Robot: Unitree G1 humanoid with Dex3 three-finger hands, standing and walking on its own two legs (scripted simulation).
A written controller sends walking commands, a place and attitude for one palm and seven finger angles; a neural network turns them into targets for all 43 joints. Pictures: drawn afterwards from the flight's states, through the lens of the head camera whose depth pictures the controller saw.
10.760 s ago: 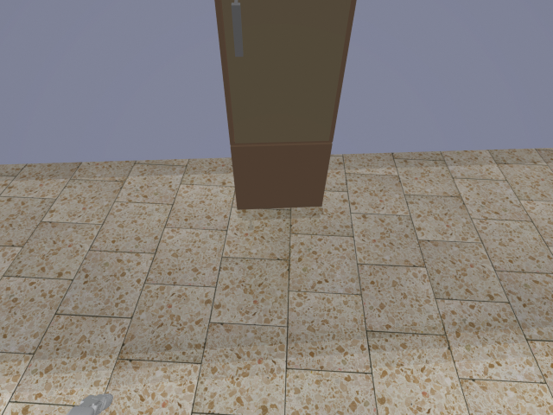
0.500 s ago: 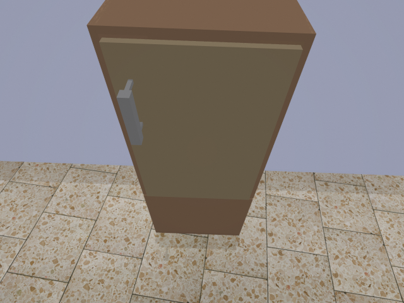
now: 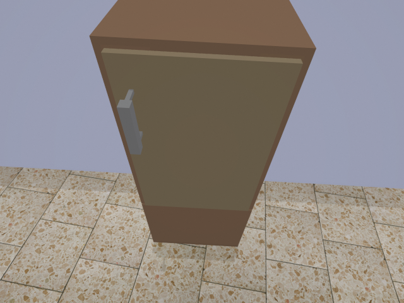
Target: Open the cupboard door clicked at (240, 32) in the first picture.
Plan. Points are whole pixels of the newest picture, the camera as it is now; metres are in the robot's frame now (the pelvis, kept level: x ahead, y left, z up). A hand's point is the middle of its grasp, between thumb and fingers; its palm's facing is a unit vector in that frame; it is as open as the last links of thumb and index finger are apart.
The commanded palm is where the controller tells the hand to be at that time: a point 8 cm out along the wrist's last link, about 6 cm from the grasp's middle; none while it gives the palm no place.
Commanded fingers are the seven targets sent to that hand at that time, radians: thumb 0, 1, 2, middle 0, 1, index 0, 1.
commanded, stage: look again from close up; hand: left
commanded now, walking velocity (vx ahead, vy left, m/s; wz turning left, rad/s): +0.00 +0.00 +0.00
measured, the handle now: (133, 122) +0.46 +0.20 +0.09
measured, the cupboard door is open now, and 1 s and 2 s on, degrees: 0 0 0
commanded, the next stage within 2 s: shuffle to correct the standing spot in 0.48 s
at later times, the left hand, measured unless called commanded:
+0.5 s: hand out of the picture -0.01 +0.18 -0.18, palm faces +0.00 -0.98 -0.20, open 7.4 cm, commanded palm none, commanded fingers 0.00 0.90 0.90 -0.20 -0.30 -0.20 -0.30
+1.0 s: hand out of the picture -0.02 +0.16 -0.18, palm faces -0.01 -0.96 -0.27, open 7.4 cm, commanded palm none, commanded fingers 0.00 0.90 0.90 -0.20 -0.30 -0.20 -0.30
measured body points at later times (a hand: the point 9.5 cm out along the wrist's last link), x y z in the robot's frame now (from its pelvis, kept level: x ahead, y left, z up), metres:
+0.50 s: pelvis -0.02 +0.01 +0.00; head +0.00 +0.00 +0.45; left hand -0.01 +0.24 -0.16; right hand -0.02 -0.20 -0.17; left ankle -0.02 +0.11 -0.74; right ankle -0.06 -0.10 -0.74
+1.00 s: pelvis -0.06 -0.03 -0.02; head -0.01 -0.06 +0.43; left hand -0.02 +0.21 -0.16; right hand -0.02 -0.27 -0.18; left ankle -0.02 +0.10 -0.73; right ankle -0.06 -0.10 -0.74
